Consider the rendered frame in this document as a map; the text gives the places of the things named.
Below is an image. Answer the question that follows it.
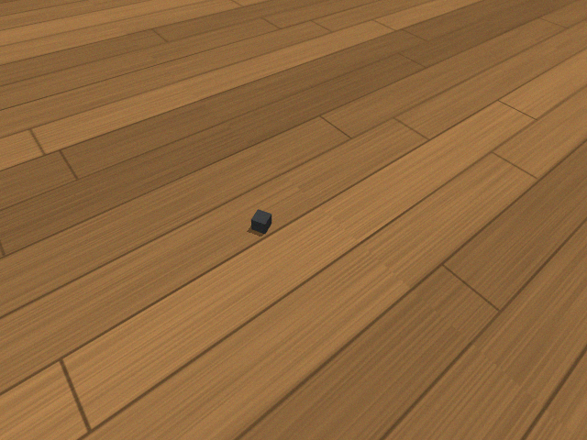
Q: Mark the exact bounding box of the cube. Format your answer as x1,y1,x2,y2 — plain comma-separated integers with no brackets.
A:
251,209,271,234

